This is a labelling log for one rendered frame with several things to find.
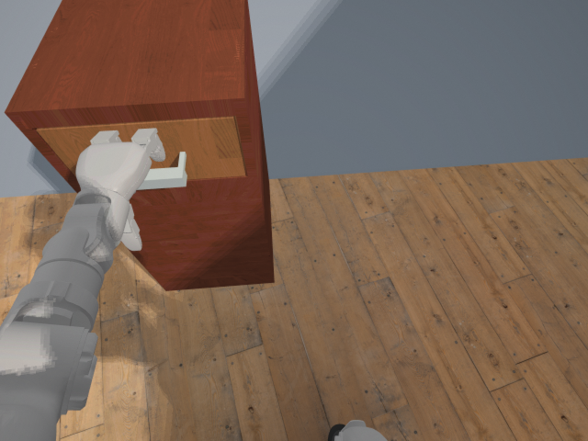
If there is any robot left hand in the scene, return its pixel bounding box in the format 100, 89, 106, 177
75, 128, 165, 251

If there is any cabinet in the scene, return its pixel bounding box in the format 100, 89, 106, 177
5, 0, 275, 291

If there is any drawer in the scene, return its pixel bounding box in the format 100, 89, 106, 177
36, 116, 245, 180

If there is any left robot upper arm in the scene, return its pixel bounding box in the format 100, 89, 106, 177
0, 321, 98, 441

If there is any left robot forearm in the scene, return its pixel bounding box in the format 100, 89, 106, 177
0, 187, 130, 339

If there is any robot right shin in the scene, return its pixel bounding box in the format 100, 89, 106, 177
341, 420, 366, 432

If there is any handle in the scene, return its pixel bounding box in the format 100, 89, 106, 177
137, 152, 187, 190

